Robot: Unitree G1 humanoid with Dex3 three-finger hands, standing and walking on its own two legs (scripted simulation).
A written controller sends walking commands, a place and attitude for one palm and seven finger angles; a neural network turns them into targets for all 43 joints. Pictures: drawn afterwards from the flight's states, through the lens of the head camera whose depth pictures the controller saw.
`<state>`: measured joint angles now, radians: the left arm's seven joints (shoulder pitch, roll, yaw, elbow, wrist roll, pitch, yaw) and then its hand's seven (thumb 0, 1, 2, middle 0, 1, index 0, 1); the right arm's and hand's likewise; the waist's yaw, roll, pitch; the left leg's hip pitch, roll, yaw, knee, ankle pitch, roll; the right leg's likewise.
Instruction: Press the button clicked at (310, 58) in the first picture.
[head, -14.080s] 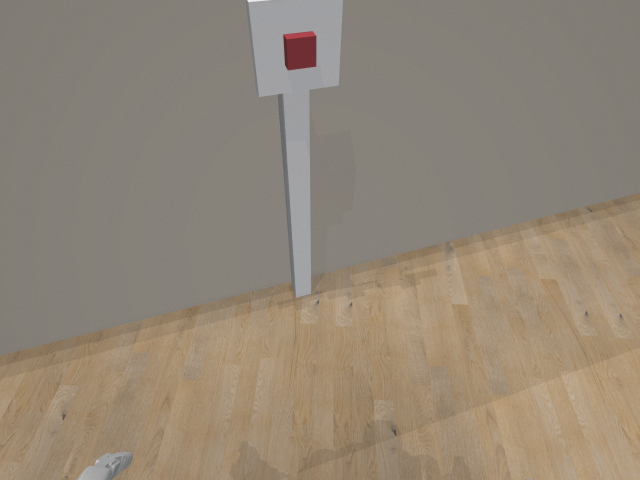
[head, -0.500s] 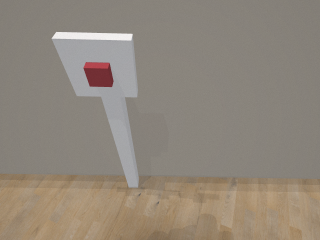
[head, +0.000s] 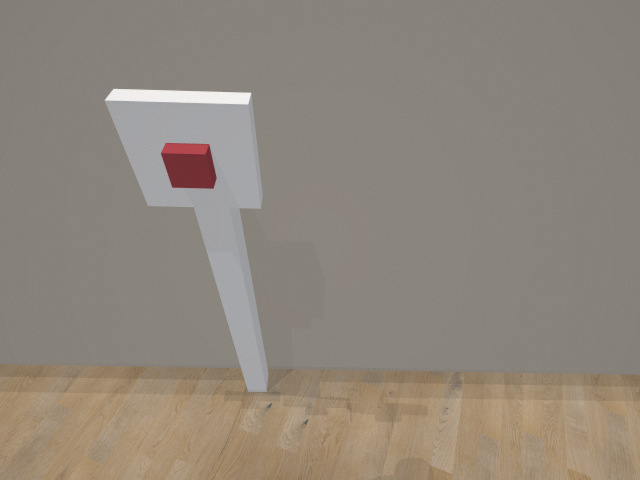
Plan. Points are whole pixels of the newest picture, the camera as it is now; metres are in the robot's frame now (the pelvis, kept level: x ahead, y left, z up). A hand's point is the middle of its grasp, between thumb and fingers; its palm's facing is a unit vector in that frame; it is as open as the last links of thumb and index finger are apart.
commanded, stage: come to a stop and stand still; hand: left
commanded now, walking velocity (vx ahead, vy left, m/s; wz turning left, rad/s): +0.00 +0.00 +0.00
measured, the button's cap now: (190, 164) +0.48 +0.21 +0.15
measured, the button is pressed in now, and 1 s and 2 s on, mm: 0 0 0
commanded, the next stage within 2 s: look again from close up in 0.04 s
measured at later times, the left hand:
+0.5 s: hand out of the picture +0.03 +0.20 -0.18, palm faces +0.03 -0.98 -0.21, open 7.4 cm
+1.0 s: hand (177, 375) +0.24 +0.19 +0.02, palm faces +0.21 -0.97 -0.12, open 6.7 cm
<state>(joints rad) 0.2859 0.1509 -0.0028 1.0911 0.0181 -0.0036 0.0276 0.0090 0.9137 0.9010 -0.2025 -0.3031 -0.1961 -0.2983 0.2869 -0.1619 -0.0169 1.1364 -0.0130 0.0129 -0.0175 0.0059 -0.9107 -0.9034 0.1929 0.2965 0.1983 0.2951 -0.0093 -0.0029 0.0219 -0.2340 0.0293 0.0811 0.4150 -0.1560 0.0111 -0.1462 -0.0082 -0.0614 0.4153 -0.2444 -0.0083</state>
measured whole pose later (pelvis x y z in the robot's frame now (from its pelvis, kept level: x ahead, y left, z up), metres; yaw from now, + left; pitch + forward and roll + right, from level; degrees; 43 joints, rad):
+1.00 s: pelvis +0.02 +0.01 -0.02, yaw +2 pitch +4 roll +0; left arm 0.40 0.16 0.05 0.03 -0.15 -0.21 0.06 0.03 0.94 0.90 -0.32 -0.44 -0.31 -0.43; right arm 0.23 -0.23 -0.02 0.74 0.02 -0.25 -0.05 0.01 -0.91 -0.90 0.20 0.30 0.20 0.30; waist -0.03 0.05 -0.09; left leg -0.44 -0.01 0.06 0.66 -0.30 0.03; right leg -0.34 -0.06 -0.08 0.68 -0.41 0.01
